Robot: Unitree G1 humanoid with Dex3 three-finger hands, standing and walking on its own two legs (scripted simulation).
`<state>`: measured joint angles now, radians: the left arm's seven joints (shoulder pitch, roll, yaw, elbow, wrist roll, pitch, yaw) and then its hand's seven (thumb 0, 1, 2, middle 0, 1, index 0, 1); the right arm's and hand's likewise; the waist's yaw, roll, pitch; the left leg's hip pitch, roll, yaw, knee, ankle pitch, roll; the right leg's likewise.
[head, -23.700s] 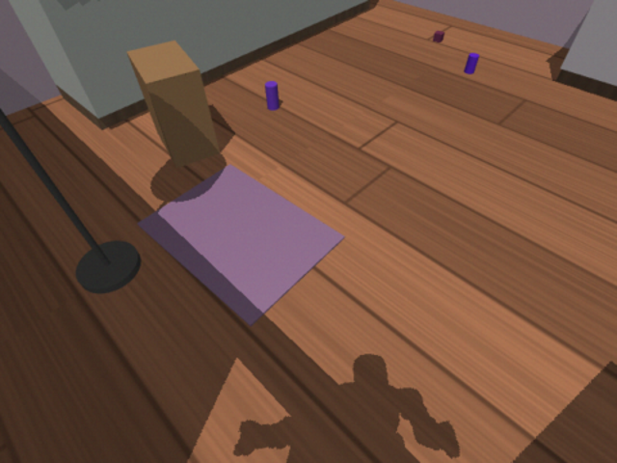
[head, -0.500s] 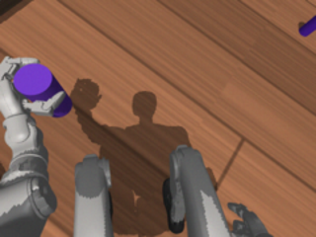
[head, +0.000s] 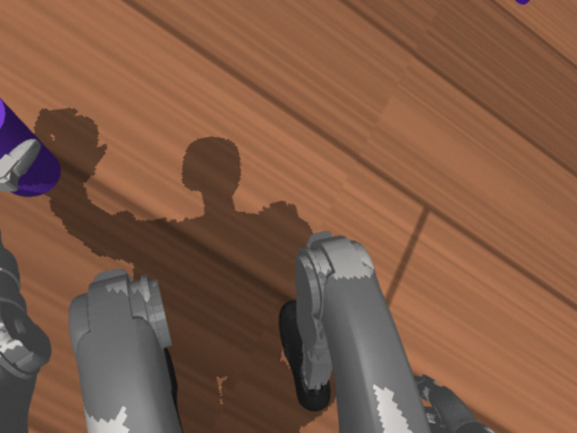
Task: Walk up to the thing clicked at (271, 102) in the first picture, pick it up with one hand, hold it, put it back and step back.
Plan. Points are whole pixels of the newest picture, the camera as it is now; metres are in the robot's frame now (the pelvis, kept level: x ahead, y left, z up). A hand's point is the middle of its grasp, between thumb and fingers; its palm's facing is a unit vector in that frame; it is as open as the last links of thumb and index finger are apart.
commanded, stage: crouch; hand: left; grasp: from the side
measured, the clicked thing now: (2, 148) +0.49 +0.29 -0.11
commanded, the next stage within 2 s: lower in 0.36 s
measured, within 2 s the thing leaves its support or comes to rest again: neither
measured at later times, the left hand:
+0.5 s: hand (6, 148) +0.50 +0.29 -0.13, palm faces +0.37 -0.93 -0.05, open 10.5 cm
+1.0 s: hand (24, 160) +0.51 +0.30 -0.19, palm faces +0.37 -0.92 -0.07, open 10.5 cm
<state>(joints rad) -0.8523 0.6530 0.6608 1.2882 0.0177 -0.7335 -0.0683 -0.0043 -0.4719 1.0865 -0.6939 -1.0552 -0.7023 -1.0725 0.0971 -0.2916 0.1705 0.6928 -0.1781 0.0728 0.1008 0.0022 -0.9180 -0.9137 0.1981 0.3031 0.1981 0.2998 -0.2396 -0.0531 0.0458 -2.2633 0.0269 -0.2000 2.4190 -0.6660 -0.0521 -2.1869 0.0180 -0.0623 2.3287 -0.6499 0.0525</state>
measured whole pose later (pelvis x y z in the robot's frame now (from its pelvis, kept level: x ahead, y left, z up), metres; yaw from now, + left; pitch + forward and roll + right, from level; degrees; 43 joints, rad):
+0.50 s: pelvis +0.00 +0.01 -0.02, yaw -3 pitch +25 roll -11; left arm -0.82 0.74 0.66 1.27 0.01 -0.77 -0.06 0.00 -0.46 1.09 -0.68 -1.06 -0.69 -1.08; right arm 0.03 -0.34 0.26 0.64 -0.23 0.10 0.12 0.00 -0.92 -0.91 0.20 0.30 0.20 0.30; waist -0.27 -0.11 0.15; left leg -2.28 0.01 -0.27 2.53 -0.70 -0.06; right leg -2.18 0.03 -0.11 2.39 -0.67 0.07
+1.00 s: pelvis +0.00 +0.02 -0.03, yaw -6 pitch +21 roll -15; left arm -0.85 0.93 0.63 1.44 0.02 -0.89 0.01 0.00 -0.46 1.09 -0.68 -1.06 -0.69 -1.08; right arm -0.06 -0.36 0.43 0.59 -0.31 0.11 0.12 0.00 -0.91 -0.91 0.20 0.30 0.20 0.30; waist -0.31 -0.21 0.27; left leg -2.27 0.01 -0.34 2.60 -0.72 -0.05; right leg -2.13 0.05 -0.16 2.40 -0.66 0.08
